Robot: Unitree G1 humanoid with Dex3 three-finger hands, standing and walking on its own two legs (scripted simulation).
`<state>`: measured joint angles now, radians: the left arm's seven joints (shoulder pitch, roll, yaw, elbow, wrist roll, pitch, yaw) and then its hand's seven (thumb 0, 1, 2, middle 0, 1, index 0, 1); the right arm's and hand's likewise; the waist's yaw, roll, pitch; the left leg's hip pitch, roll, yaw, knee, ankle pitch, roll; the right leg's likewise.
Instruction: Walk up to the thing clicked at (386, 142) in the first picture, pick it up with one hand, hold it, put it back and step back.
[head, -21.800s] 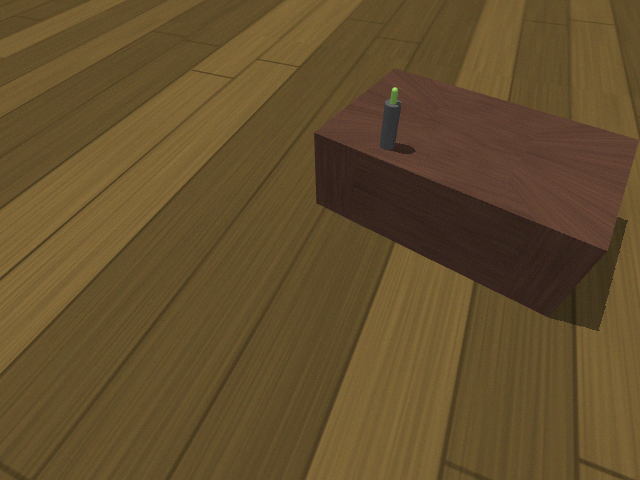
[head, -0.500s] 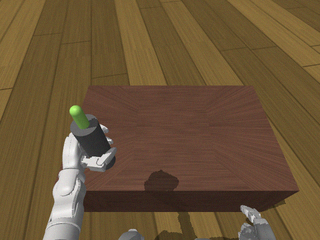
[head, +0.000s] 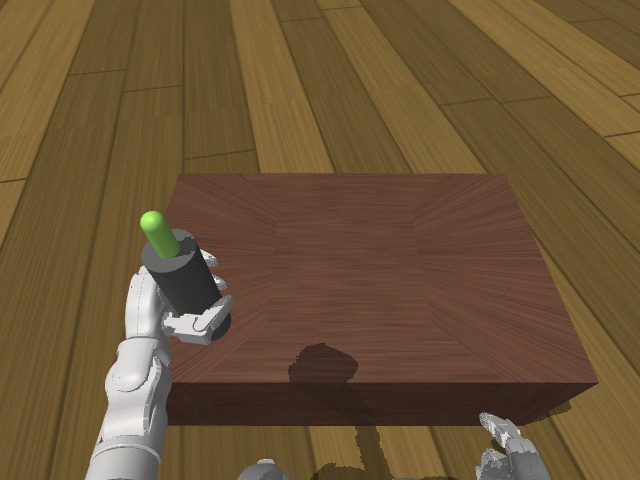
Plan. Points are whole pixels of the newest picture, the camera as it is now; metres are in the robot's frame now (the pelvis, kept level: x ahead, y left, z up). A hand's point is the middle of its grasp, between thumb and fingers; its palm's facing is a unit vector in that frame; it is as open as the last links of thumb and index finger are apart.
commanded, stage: hold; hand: left
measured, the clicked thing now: (186, 280) +0.32 +0.17 +0.09
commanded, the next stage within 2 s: crouch in 0.50 s
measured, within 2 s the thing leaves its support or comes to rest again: neither
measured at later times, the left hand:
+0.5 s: hand (200, 301) +0.32 +0.17 +0.05, palm faces +0.05 -1.00 +0.01, open 8.2 cm
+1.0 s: hand (208, 306) +0.34 +0.17 -0.01, palm faces +0.05 -1.00 +0.03, open 8.1 cm
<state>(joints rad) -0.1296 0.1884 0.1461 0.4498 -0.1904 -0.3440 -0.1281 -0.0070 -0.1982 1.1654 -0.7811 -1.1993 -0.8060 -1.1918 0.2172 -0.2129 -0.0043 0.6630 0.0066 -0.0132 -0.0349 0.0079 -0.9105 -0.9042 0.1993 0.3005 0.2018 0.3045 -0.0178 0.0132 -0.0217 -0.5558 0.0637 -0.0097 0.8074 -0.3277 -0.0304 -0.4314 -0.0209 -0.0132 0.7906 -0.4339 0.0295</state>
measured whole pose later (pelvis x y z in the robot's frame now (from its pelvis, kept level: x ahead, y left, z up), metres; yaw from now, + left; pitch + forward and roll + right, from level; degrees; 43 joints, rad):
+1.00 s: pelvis -0.01 +0.00 -0.02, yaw +0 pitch +11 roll -2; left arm -0.27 0.22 0.23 0.70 -0.20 -0.49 -0.20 -0.01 -0.18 1.12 -0.82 -1.12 -0.85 -1.11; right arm 0.20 -0.23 -0.02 0.67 -0.02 -0.04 -0.02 0.01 -0.90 -0.90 0.20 0.30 0.20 0.31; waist -0.04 0.00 -0.04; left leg -0.78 0.07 -0.02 0.95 -0.37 -0.03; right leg -0.66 -0.01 -0.02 0.95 -0.48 0.02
